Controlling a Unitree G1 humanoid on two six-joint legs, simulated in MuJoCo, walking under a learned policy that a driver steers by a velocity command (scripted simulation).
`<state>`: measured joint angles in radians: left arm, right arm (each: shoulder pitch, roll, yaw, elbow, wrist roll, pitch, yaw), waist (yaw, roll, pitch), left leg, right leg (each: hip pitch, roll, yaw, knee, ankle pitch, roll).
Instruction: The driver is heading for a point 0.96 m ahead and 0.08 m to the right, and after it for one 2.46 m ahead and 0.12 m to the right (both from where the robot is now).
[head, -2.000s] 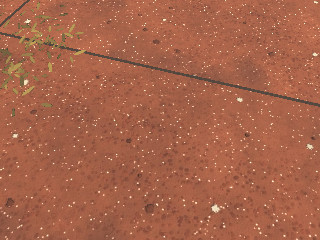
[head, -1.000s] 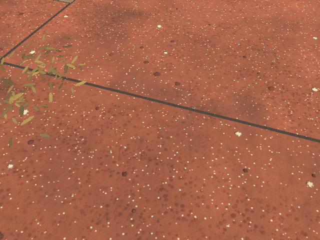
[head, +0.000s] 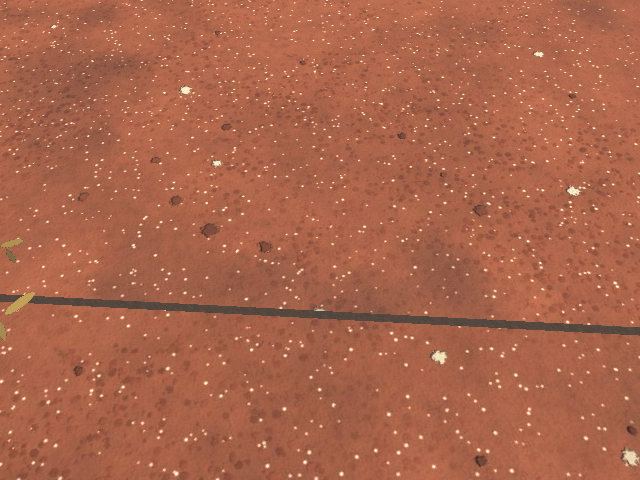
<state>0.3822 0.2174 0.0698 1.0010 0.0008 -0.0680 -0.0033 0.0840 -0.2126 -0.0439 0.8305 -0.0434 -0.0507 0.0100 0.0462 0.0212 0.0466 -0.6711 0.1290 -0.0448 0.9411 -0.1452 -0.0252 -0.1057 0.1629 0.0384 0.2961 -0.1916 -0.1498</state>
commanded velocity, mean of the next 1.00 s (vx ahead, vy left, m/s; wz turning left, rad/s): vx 0.50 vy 0.00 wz -0.31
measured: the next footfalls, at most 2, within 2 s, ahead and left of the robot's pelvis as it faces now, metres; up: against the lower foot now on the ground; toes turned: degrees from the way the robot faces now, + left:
left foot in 0.26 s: +0.35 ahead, +0.13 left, +0.00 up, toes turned -11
right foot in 0.76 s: +0.52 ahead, -0.15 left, +0.00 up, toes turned -21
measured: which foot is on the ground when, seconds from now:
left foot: up 0.00-0.24, down 0.26-0.76, up 0.78-1.00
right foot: down 0.00-0.26, up 0.28-0.74, down 0.76-1.00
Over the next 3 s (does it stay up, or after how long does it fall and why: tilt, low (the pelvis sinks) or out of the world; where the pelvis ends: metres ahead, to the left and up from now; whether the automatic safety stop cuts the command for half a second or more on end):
stays up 0.91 -0.14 -0.01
